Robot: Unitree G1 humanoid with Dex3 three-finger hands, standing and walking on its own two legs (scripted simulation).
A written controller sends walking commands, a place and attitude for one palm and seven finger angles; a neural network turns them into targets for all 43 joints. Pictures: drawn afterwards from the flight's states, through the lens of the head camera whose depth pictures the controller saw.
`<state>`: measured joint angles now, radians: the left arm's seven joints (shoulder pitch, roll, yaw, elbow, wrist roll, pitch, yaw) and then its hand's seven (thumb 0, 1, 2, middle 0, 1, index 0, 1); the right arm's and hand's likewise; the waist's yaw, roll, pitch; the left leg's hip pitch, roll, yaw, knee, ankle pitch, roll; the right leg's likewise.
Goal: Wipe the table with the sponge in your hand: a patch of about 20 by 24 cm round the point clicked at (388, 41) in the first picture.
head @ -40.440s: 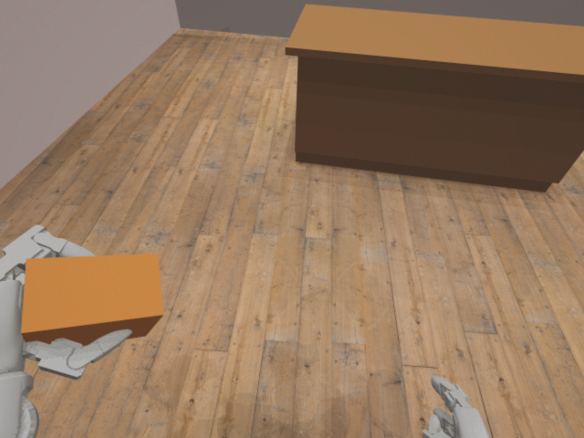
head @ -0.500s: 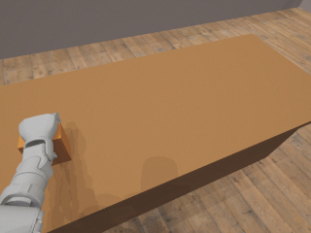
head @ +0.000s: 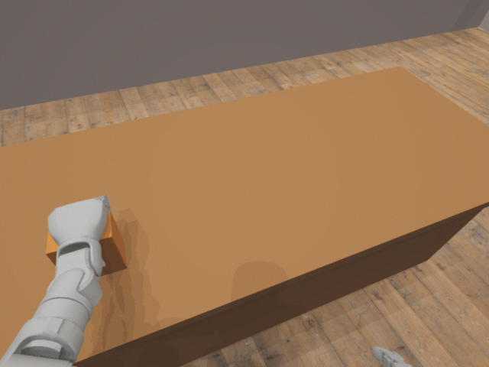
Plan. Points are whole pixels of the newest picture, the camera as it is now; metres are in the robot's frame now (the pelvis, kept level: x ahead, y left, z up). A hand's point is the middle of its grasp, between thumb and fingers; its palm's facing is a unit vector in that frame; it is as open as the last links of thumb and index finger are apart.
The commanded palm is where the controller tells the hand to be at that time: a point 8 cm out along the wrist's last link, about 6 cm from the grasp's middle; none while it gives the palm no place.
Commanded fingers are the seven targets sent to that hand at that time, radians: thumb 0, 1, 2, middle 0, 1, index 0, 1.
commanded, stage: wipe back along the first lane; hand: left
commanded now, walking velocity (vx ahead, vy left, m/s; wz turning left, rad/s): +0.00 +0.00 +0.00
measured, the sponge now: (93, 252) +0.32 +0.32 -0.05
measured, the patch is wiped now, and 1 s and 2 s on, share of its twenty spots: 0.95 1.00 1.00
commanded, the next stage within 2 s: lift the sponge slowly off the table in 0.94 s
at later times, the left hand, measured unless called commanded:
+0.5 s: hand (90, 267) +0.27 +0.29 -0.01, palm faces -0.05 -0.06 -1.00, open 10.0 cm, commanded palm +0.23 +0.27 +0.03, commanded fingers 0.00 0.10 1.30 -1.20 -1.60 -1.20 -1.60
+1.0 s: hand (90, 289) +0.24 +0.27 -0.01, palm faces -0.06 -0.08 -1.00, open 10.0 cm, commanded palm +0.20 +0.26 +0.03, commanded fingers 0.00 0.10 1.30 -1.20 -1.60 -1.20 -1.60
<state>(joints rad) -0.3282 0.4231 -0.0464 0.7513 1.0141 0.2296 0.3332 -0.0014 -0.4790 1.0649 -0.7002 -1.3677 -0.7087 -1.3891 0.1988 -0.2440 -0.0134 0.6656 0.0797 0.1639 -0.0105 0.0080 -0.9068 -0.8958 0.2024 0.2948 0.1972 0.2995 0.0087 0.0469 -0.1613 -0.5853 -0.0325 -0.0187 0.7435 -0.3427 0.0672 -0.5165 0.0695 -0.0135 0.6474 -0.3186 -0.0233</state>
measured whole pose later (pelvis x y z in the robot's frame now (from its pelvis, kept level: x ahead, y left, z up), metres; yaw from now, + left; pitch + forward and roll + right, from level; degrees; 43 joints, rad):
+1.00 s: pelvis +0.00 -0.01 +0.01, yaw +0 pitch +5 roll -2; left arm 0.06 0.34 -0.10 0.35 1.00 0.30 0.33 0.00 -0.47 1.06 -0.69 -1.38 -0.70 -1.40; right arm 0.13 -0.23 0.00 0.64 0.07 0.13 -0.02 0.01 -0.91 -0.90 0.20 0.29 0.20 0.30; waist 0.07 0.06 -0.14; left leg -0.46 -0.03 0.00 0.69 -0.32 0.06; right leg -0.41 0.07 0.01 0.63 -0.31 -0.03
